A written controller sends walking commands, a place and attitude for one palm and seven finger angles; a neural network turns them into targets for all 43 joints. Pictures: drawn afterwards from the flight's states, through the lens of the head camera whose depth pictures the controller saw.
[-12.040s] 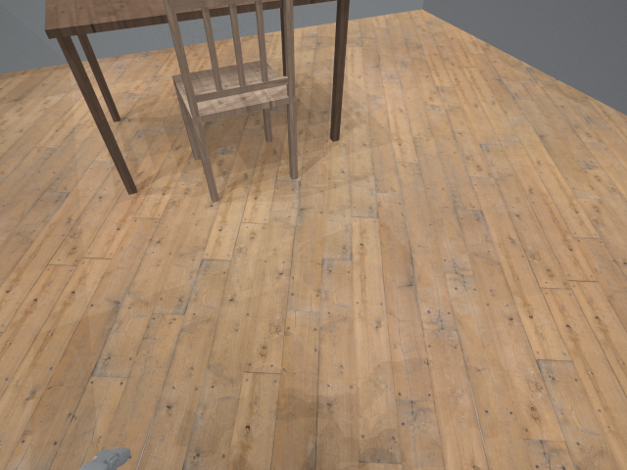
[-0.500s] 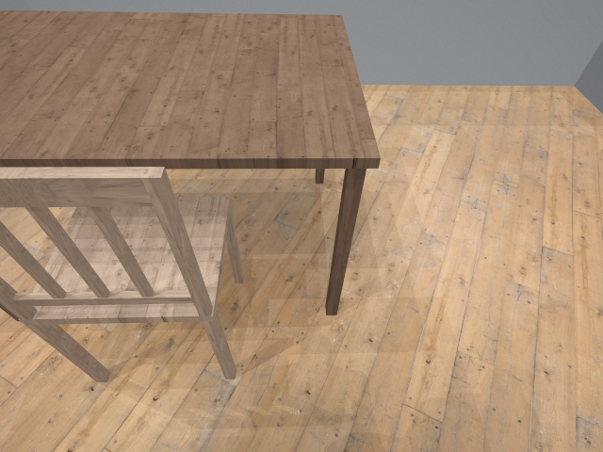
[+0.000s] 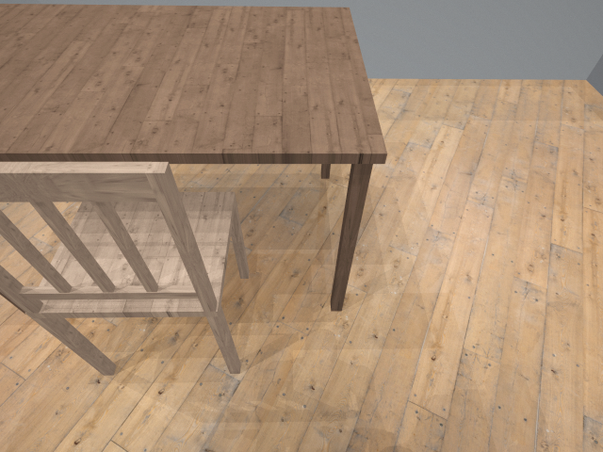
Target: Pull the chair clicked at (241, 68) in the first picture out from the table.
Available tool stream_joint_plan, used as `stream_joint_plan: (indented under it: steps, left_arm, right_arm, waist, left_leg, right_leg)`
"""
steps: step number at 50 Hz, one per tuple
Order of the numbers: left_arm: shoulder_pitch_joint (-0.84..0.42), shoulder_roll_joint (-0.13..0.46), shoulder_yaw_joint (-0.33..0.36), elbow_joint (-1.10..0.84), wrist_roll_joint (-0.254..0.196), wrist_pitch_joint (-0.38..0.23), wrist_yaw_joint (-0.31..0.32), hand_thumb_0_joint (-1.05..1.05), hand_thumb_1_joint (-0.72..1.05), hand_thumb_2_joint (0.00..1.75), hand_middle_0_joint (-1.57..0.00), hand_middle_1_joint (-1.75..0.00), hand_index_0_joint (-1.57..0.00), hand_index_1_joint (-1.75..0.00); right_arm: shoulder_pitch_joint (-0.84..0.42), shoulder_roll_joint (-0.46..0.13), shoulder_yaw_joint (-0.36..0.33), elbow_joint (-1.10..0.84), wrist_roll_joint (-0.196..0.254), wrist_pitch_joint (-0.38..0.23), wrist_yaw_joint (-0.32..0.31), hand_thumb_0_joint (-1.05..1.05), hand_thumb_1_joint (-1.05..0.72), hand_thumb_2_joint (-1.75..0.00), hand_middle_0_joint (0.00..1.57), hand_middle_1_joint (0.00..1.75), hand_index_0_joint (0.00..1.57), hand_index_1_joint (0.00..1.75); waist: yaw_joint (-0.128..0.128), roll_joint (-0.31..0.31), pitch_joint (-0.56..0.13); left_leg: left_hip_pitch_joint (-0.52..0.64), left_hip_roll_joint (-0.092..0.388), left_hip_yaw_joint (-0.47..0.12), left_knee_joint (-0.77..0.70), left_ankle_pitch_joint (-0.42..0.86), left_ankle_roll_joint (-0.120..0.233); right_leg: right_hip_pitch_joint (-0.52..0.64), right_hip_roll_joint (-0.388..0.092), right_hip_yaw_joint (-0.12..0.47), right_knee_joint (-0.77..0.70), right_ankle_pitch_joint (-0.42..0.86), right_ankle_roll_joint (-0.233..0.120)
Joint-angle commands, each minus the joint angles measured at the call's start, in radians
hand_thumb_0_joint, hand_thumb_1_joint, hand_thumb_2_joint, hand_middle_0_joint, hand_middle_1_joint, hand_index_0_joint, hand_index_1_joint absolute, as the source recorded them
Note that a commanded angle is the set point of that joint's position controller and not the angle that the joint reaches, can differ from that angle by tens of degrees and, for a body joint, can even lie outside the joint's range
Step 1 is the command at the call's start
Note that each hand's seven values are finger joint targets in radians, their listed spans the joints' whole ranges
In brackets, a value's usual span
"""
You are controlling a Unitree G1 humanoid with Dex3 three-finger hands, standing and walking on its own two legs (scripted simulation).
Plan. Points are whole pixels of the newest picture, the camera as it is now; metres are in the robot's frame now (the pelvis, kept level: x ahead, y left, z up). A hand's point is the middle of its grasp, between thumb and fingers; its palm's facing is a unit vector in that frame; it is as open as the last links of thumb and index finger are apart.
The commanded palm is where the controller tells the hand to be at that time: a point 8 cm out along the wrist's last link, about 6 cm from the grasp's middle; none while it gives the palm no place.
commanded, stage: raise the hand toward the chair's back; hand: left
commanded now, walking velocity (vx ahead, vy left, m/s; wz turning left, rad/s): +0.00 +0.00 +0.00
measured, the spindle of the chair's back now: (78, 250) +0.44 +0.46 -0.09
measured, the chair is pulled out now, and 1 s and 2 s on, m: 0.00 0.00 0.00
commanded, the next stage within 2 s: none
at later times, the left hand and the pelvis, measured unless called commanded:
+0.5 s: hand out of the picture +0.11 +0.19 -0.06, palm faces +0.21 -0.97 -0.08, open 10.6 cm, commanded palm +0.11 +0.23 -0.05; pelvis -0.06 -0.02 -0.11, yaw +4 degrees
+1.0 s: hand (164, 424) +0.16 +0.20 -0.06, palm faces +0.02 -1.00 -0.07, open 14.9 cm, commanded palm +0.13 +0.26 -0.04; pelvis -0.06 +0.01 -0.10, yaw +3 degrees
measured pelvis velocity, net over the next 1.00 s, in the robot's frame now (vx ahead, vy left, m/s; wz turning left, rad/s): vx -0.06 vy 0.01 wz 0.04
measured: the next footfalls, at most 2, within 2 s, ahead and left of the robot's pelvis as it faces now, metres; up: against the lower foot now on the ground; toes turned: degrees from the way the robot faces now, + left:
none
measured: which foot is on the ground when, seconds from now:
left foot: down 0.00-1.00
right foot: down 0.00-1.00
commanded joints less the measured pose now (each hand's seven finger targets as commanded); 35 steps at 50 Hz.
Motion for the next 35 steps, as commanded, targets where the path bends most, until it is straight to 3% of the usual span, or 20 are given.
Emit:
stream_joint_plan:
  steps: [1, 2, 3, 4, 5, 7, 8, 10, 13, 14, 17, 18, 20, 22, 23, 25, 27, 29, 32, 35]
  left_arm:
    - [-0.123, -0.136, -0.152, -0.634, -0.087, -0.124, 0.037, 0.00, 0.78, 0.85, -0.19, -0.28, -0.19, -0.28]
    - [-0.188, -0.069, -0.113, -0.710, -0.076, -0.177, 0.024, 0.00, 0.76, 0.84, -0.19, -0.28, -0.19, -0.28]
    - [-0.165, -0.071, -0.106, -0.695, -0.062, -0.230, 0.007, 0.00, 0.74, 0.83, -0.18, -0.27, -0.18, -0.27]
    - [-0.130, -0.061, -0.068, -0.593, -0.046, -0.272, -0.004, 0.00, 0.71, 0.82, -0.18, -0.27, -0.18, -0.27]
    - [0.026, -0.121, -0.060, -0.450, -0.058, -0.319, -0.039, 0.00, 0.69, 0.81, -0.18, -0.27, -0.18, -0.27]
    - [0.171, -0.109, -0.001, -0.427, -0.102, -0.466, -0.135, 0.00, 0.64, 0.79, -0.17, -0.26, -0.17, -0.26]
    - [0.274, -0.058, 0.073, -0.403, -0.129, -0.532, -0.203, 0.00, 0.62, 0.78, -0.17, -0.26, -0.17, -0.26]
    - [0.211, 0.025, 0.159, -0.469, -0.163, -0.676, -0.321, 0.00, 0.57, 0.76, -0.17, -0.25, -0.17, -0.25]
    - [0.182, 0.090, 0.204, -0.508, -0.095, -0.675, -0.310, 0.00, 0.50, 0.73, -0.16, -0.24, -0.16, -0.24]
    - [0.094, 0.067, 0.152, -0.606, -0.085, -0.662, -0.291, 0.00, 0.48, 0.72, -0.16, -0.23, -0.16, -0.23]
    - [-0.095, 0.088, 0.160, -0.800, -0.091, -0.693, -0.222, 0.00, 0.41, 0.69, -0.15, -0.22, -0.15, -0.22]
    - [-0.194, 0.102, 0.161, -0.915, -0.104, -0.727, -0.207, 0.00, 0.39, 0.68, -0.15, -0.22, -0.15, -0.22]
    - [-0.231, 0.099, 0.143, -1.042, -0.116, -0.795, -0.207, 0.00, 0.34, 0.66, -0.14, -0.21, -0.14, -0.21]
    - [-0.238, 0.080, 0.077, -1.072, -0.130, -0.828, -0.252, 0.00, 0.29, 0.64, -0.14, -0.20, -0.14, -0.20]
    - [-0.270, 0.050, 0.015, -1.073, -0.139, -0.825, -0.289, 0.00, 0.27, 0.63, -0.14, -0.20, -0.14, -0.20]
    - [-0.239, 0.059, -0.006, -0.980, -0.149, -0.779, -0.350, 0.00, 0.22, 0.61, -0.13, -0.19, -0.13, -0.19]
    - [-0.177, 0.102, 0.034, -0.828, -0.151, -0.662, -0.399, 0.00, 0.18, 0.59, -0.13, -0.19, -0.13, -0.19]
    - [-0.115, 0.119, 0.082, -0.692, -0.157, -0.514, -0.426, 0.00, 0.13, 0.57, -0.12, -0.18, -0.12, -0.18]
    - [-0.064, 0.166, 0.205, -0.759, -0.196, -0.350, -0.384, 0.00, 0.06, 0.54, -0.12, -0.17, -0.12, -0.17]
    - [-0.039, 0.161, 0.292, -0.907, -0.226, -0.362, -0.259, 0.00, -0.01, 0.51, -0.11, -0.16, -0.11, -0.16]
  right_arm:
    - [-0.110, -0.173, -0.046, -0.287, 0.054, -0.217, -0.018, 0.00, -0.90, -0.90, 0.20, 0.30, 0.20, 0.30]
    - [-0.124, -0.211, -0.061, -0.321, 0.036, -0.233, -0.024, 0.00, -0.90, -0.90, 0.20, 0.30, 0.20, 0.30]
    - [-0.126, -0.213, -0.069, -0.367, 0.023, -0.251, -0.023, 0.00, -0.90, -0.90, 0.20, 0.30, 0.20, 0.30]
    - [-0.105, -0.214, -0.081, -0.372, 0.003, -0.252, -0.017, 0.00, -0.90, -0.90, 0.20, 0.30, 0.20, 0.30]
    - [-0.124, -0.202, -0.089, -0.394, -0.003, -0.252, -0.006, 0.00, -0.90, -0.90, 0.20, 0.30, 0.20, 0.30]
    - [-0.165, -0.201, -0.104, -0.456, -0.010, -0.254, 0.025, 0.00, -0.90, -0.90, 0.20, 0.30, 0.20, 0.30]
    - [-0.173, -0.200, -0.117, -0.482, -0.006, -0.246, 0.049, 0.00, -0.90, -0.90, 0.20, 0.30, 0.20, 0.30]
    - [-0.241, -0.216, -0.123, -0.559, -0.019, -0.222, 0.082, 0.00, -0.90, -0.90, 0.20, 0.30, 0.20, 0.30]
    - [-0.259, -0.194, -0.124, -0.642, -0.020, -0.157, 0.093, 0.00, -0.90, -0.90, 0.20, 0.30, 0.20, 0.30]
    - [-0.276, -0.193, -0.118, -0.690, -0.017, -0.144, 0.092, 0.00, -0.90, -0.90, 0.20, 0.30, 0.20, 0.30]
    - [-0.236, -0.179, -0.112, -0.731, -0.015, -0.130, 0.072, 0.00, -0.90, -0.90, 0.20, 0.30, 0.20, 0.30]
    - [-0.213, -0.181, -0.108, -0.725, -0.021, -0.132, 0.066, 0.00, -0.90, -0.90, 0.20, 0.30, 0.20, 0.30]
    - [-0.190, -0.177, -0.104, -0.705, -0.023, -0.139, 0.047, 0.00, -0.90, -0.90, 0.20, 0.30, 0.20, 0.30]
    - [-0.174, -0.188, -0.089, -0.676, -0.023, -0.160, 0.033, 0.00, -0.90, -0.90, 0.20, 0.30, 0.20, 0.30]
    - [-0.175, -0.196, -0.077, -0.665, -0.022, -0.171, 0.028, 0.00, -0.90, -0.90, 0.20, 0.30, 0.20, 0.30]
    - [-0.169, -0.211, -0.072, -0.646, -0.013, -0.189, 0.015, 0.00, -0.90, -0.90, 0.20, 0.30, 0.20, 0.30]
    - [-0.163, -0.218, -0.065, -0.640, 0.007, -0.183, 0.000, 0.00, -0.90, -0.90, 0.20, 0.30, 0.20, 0.30]
    - [-0.185, -0.218, -0.060, -0.660, 0.030, -0.159, -0.006, 0.00, -0.90, -0.90, 0.20, 0.30, 0.20, 0.30]
    - [-0.234, -0.202, -0.059, -0.720, 0.040, -0.126, -0.010, 0.00, -0.90, -0.90, 0.20, 0.30, 0.20, 0.30]
    - [-0.228, -0.156, -0.063, -0.715, 0.028, -0.118, -0.005, 0.00, -0.90, -0.90, 0.20, 0.30, 0.20, 0.30]
  waist:
    - [-0.053, 0.044, -0.138]
    - [-0.080, -0.048, -0.156]
    - [-0.087, -0.103, -0.131]
    - [-0.091, -0.233, -0.121]
    - [-0.050, -0.336, -0.055]
    - [0.012, -0.402, -0.079]
    - [0.064, -0.300, -0.114]
    - [0.066, -0.138, -0.190]
    - [0.104, 0.046, -0.234]
    - [0.086, 0.044, -0.262]
    - [0.042, 0.078, -0.373]
    - [0.006, 0.061, -0.409]
    - [-0.033, 0.088, -0.500]
    - [-0.071, 0.113, -0.484]
    - [-0.103, 0.099, -0.469]
    - [-0.120, 0.052, -0.417]
    - [-0.109, -0.033, -0.378]
    - [-0.069, -0.081, -0.353]
    - [0.021, -0.082, -0.453]
    - [0.066, -0.024, -0.518]
  left_leg:
    - [-0.077, 0.017, -0.090, -0.021, 0.409, 0.032]
    - [-0.094, 0.002, -0.085, 0.023, 0.338, 0.034]
    - [-0.144, -0.020, -0.077, 0.063, 0.298, 0.037]
    - [-0.218, -0.034, -0.079, 0.119, 0.234, 0.036]
    - [-0.326, -0.033, -0.080, 0.156, 0.165, 0.028]
    - [-0.472, -0.042, -0.067, 0.229, 0.072, 0.013]
    - [-0.490, -0.053, -0.050, 0.258, 0.101, -0.001]
    - [-0.567, -0.075, -0.025, 0.360, 0.102, -0.017]
    - [-0.666, -0.091, 0.003, 0.423, 0.059, -0.001]
    - [-0.684, -0.090, 0.010, 0.442, 0.026, 0.007]
    - [-0.699, -0.072, -0.016, 0.510, -0.014, 0.023]
    - [-0.705, -0.061, -0.039, 0.542, -0.024, 0.030]
    - [-0.665, -0.047, -0.057, 0.602, 0.005, 0.040]
    - [-0.670, -0.037, -0.069, 0.630, -0.008, 0.042]
    - [-0.680, -0.030, -0.078, 0.644, -0.024, 0.047]
    - [-0.732, -0.026, -0.091, 0.646, -0.087, 0.047]
    - [-0.814, -0.030, -0.096, 0.632, -0.155, 0.045]
    - [-0.859, -0.042, -0.086, 0.606, -0.190, 0.041]
    - [-0.811, -0.064, -0.076, 0.535, -0.131, 0.037]
    - [-0.729, -0.054, -0.078, 0.503, -0.010, 0.029]
  right_leg:
    - [-0.059, -0.009, -0.034, 0.016, 0.197, -0.012]
    - [-0.095, -0.009, -0.035, 0.009, 0.190, -0.002]
    - [-0.138, -0.003, -0.041, 0.024, 0.159, -0.002]
    - [-0.217, 0.002, -0.047, 0.044, 0.085, 0.004]
    - [-0.286, 0.001, -0.058, 0.079, 0.012, 0.007]
    - [-0.317, -0.002, -0.039, 0.152, -0.069, 0.006]
    - [-0.274, -0.004, -0.020, 0.202, -0.004, -0.015]
    - [-0.285, -0.014, -0.004, 0.318, 0.087, -0.031]
    - [-0.351, -0.017, 0.025, 0.413, 0.054, -0.048]
    - [-0.384, -0.019, 0.039, 0.425, 0.012, -0.042]
    - [-0.444, -0.009, 0.078, 0.448, -0.072, -0.034]
    - [-0.486, 0.003, 0.076, 0.473, -0.092, -0.029]
    - [-0.505, 0.005, 0.087, 0.481, -0.074, -0.024]
    - [-0.568, 0.010, 0.083, 0.480, -0.104, -0.024]
    - [-0.595, 0.015, 0.081, 0.478, -0.124, -0.022]
    - [-0.600, 0.015, 0.078, 0.454, -0.195, -0.015]
    - [-0.569, 0.012, 0.089, 0.412, -0.303, -0.005]
    - [-0.537, 0.002, 0.098, 0.375, -0.387, 0.003]
    - [-0.392, -0.014, 0.095, 0.353, -0.352, 0.006]
    - [-0.344, 0.000, 0.044, 0.400, -0.184, -0.004]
